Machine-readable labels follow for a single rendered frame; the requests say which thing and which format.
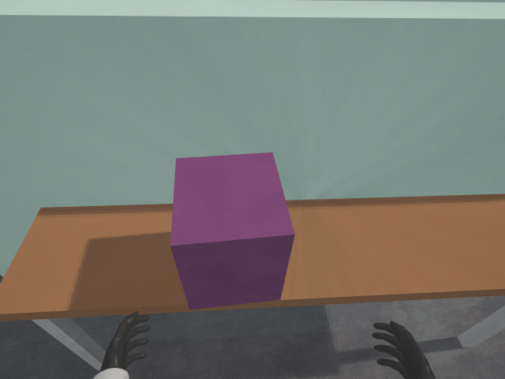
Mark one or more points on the carton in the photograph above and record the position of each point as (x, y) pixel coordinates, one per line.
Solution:
(231, 232)

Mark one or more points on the robot left hand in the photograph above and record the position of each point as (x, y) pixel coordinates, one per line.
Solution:
(119, 347)

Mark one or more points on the table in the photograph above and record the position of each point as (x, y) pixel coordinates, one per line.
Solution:
(92, 261)

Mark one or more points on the robot right hand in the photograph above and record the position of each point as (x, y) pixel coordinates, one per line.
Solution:
(412, 363)

